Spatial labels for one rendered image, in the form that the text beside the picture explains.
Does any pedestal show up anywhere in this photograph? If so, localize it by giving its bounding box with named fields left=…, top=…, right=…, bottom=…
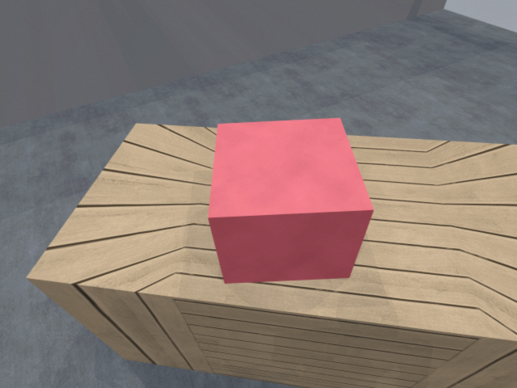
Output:
left=26, top=124, right=517, bottom=388

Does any carton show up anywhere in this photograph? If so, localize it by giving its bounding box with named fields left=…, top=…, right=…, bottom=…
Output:
left=208, top=118, right=374, bottom=284

